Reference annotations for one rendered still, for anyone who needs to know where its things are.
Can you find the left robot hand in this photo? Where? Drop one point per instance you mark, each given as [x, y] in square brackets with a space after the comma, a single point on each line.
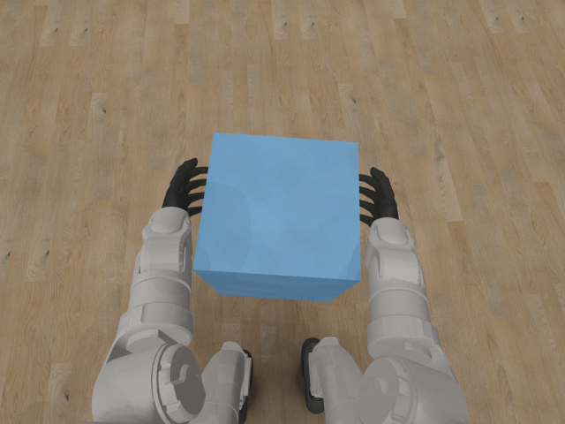
[177, 194]

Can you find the carton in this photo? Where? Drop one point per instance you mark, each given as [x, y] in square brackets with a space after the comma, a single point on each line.
[280, 218]

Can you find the right robot foot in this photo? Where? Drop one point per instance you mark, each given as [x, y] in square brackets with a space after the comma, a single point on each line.
[314, 404]

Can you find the robot left forearm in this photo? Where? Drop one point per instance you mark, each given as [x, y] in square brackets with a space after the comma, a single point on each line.
[158, 310]

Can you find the robot left upper arm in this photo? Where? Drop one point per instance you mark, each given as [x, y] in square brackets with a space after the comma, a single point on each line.
[158, 385]

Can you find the robot right forearm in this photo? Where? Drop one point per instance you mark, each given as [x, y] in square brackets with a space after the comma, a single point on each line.
[399, 314]

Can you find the robot right shin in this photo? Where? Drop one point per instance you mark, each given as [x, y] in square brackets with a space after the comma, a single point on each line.
[322, 342]

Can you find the right robot hand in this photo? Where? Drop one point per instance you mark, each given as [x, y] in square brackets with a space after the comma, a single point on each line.
[384, 197]

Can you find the robot right upper arm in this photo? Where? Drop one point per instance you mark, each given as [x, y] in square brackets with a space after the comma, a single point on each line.
[396, 390]

